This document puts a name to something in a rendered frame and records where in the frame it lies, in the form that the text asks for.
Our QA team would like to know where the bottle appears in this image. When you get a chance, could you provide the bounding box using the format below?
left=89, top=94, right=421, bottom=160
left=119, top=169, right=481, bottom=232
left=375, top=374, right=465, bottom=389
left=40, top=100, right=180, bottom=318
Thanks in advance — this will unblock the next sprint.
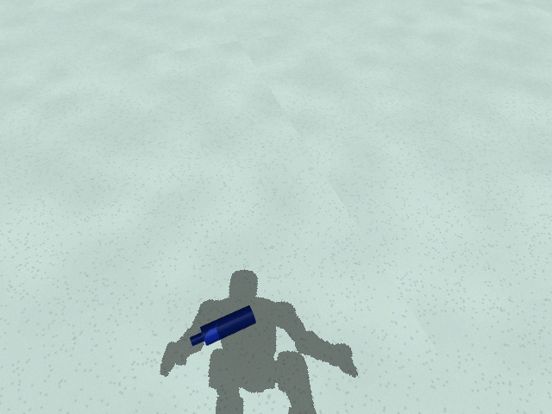
left=190, top=305, right=256, bottom=346

